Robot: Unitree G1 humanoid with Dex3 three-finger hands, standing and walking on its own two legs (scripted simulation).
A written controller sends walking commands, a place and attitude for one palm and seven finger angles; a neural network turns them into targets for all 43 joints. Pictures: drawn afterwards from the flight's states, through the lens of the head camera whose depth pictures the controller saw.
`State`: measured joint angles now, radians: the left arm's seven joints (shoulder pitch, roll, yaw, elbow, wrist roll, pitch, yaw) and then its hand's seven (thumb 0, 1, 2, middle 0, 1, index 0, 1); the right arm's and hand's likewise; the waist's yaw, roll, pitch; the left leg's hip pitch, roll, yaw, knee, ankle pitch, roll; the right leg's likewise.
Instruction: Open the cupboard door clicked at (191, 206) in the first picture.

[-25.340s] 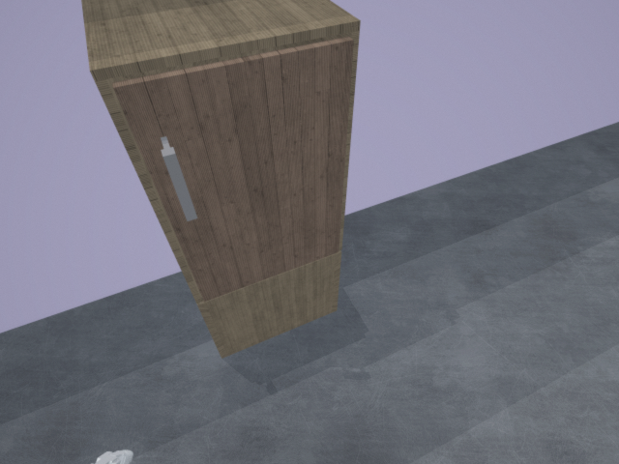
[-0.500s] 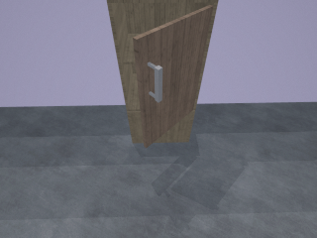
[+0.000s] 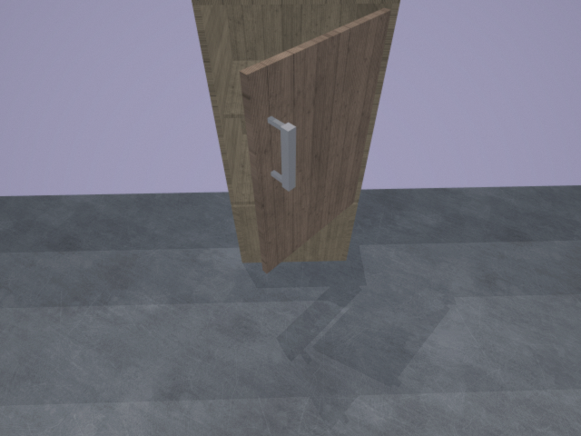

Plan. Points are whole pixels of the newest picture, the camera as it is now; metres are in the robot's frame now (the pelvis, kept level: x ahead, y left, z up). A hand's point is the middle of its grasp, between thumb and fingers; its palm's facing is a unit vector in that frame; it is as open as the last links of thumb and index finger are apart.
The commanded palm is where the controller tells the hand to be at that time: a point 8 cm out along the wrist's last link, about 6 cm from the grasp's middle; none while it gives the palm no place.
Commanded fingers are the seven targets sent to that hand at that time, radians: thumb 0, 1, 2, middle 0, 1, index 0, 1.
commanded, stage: look to check the result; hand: left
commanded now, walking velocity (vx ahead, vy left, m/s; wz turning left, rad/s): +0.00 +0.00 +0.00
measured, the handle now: (281, 154) +0.60 +0.06 +0.03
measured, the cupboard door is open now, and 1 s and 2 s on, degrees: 43 43 43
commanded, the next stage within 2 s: walk to a spot facing it in 0.08 s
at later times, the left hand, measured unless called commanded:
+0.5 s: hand out of the picture +0.04 +0.19 -0.18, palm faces -0.06 -0.97 -0.22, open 7.4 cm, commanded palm none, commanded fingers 0.00 0.90 0.90 -0.20 -0.30 -0.20 -0.30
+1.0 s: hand out of the picture +0.10 +0.12 -0.16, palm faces -0.27 -0.92 -0.27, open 7.4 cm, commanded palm none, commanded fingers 0.00 0.90 0.90 -0.20 -0.30 -0.20 -0.30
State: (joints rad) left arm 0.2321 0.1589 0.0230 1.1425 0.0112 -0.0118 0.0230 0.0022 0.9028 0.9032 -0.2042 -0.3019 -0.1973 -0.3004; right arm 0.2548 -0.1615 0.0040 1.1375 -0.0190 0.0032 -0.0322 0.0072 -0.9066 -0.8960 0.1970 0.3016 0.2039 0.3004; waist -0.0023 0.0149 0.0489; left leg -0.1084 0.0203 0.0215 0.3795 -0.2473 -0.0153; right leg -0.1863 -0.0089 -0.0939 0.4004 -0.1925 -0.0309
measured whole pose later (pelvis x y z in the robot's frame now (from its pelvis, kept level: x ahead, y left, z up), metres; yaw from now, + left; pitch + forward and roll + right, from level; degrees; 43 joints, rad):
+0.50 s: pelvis -0.01 +0.00 -0.01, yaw -6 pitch +0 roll +1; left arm 0.21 0.19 0.07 1.07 0.02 0.05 0.00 0.00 0.90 0.90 -0.20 -0.30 -0.20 -0.30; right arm 0.22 -0.17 -0.03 1.05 -0.02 0.03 -0.05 0.01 -0.91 -0.90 0.20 0.30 0.21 0.30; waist 0.01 -0.01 0.08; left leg -0.17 0.06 0.13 0.50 -0.32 -0.02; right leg -0.30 0.03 0.01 0.54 -0.23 -0.04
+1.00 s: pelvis +0.00 -0.06 +0.00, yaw -22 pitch +2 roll +2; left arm 0.25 0.17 0.08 0.95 0.02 0.02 0.01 0.00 0.90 0.90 -0.21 -0.30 -0.20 -0.30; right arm 0.05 -0.24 -0.07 0.92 -0.01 0.06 -0.03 0.01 -0.91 -0.90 0.20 0.30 0.20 0.30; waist 0.04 0.01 0.10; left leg -0.50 0.04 -0.04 1.08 -0.35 -0.07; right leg -0.24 0.11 0.11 0.44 -0.21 -0.10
